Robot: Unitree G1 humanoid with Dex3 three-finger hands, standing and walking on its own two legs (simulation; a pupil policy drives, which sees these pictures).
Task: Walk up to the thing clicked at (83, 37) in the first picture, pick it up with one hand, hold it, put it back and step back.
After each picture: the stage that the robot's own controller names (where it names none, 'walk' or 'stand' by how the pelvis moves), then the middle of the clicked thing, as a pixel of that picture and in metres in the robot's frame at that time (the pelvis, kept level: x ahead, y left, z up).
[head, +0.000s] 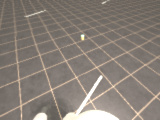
stand; (82, 37) +1.95 +0.29 -0.72
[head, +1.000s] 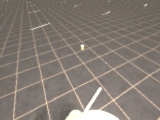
walk; (82, 47) +1.82 +0.40 -0.71
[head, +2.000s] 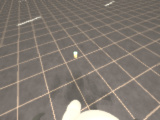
walk; (75, 54) +1.23 +0.43 -0.72
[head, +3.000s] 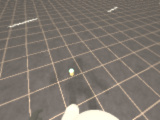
walk; (71, 72) +0.78 +0.33 -0.71
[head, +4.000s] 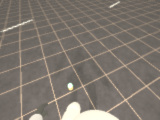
walk; (70, 86) +0.48 +0.29 -0.71
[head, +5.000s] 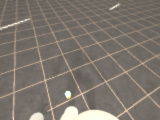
stand; (68, 94) +0.37 +0.25 -0.70
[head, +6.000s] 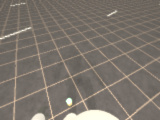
stand; (69, 102) +0.33 +0.24 -0.72
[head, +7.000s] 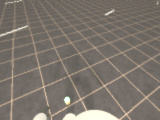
stand; (67, 100) +0.34 +0.25 -0.73
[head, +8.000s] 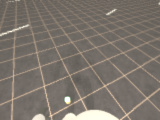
stand; (67, 100) +0.34 +0.25 -0.73
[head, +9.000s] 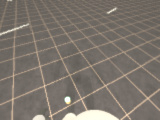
stand; (67, 100) +0.33 +0.25 -0.73
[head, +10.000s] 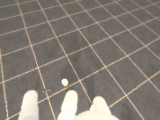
go down; (65, 82) +0.36 +0.26 -0.59
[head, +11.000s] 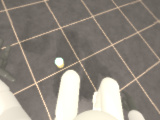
go down; (59, 63) +0.39 +0.29 -0.31
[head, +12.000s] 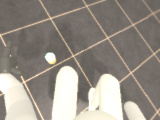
close in; (51, 58) +0.39 +0.32 -0.26
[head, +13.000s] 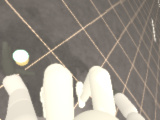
close in; (21, 58) +0.36 +0.34 -0.21
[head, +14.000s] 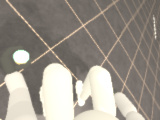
close; (21, 58) +0.35 +0.34 -0.21
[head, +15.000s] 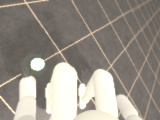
lift; (37, 65) +0.30 +0.30 -0.19
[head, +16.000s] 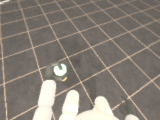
lift; (61, 73) +0.32 +0.20 +0.01
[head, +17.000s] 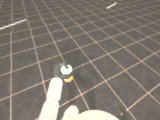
hold; (67, 73) +0.33 +0.17 +0.02
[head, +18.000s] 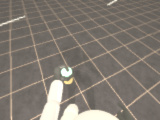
hold; (67, 75) +0.32 +0.17 -0.01
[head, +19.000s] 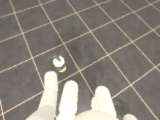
crouch; (60, 64) +0.38 +0.23 -0.09
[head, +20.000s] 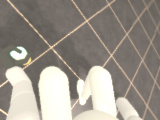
lower; (22, 56) +0.37 +0.33 -0.22
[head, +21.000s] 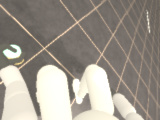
lower; (15, 55) +0.38 +0.34 -0.22
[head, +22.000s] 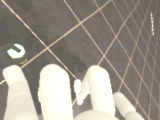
lower; (18, 54) +0.37 +0.34 -0.22
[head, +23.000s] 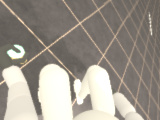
lower; (18, 55) +0.37 +0.34 -0.22
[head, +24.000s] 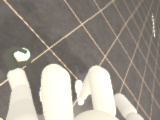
loosen; (23, 57) +0.36 +0.33 -0.22
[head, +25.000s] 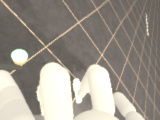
withdraw; (20, 57) +0.36 +0.32 -0.22
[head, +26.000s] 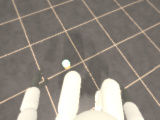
walk; (66, 64) +0.41 +0.26 -0.36
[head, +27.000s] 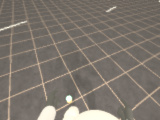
stand; (69, 99) +0.34 +0.21 -0.66
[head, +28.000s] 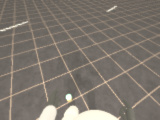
stand; (69, 98) +0.35 +0.23 -0.66
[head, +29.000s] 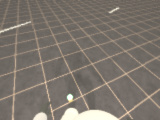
stand; (70, 98) +0.35 +0.22 -0.69
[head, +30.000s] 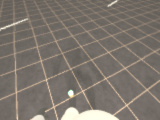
stand; (71, 94) +0.37 +0.22 -0.71
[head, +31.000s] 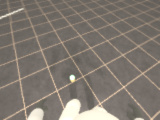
walk; (72, 78) +0.52 +0.24 -0.70
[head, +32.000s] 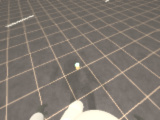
walk; (77, 66) +0.85 +0.28 -0.71
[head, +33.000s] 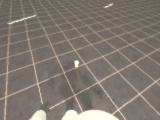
stand; (76, 64) +0.98 +0.24 -0.71
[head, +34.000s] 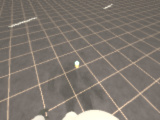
stand; (77, 64) +0.99 +0.24 -0.72
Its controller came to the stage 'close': yes
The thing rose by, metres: 0.72
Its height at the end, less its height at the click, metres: +0.00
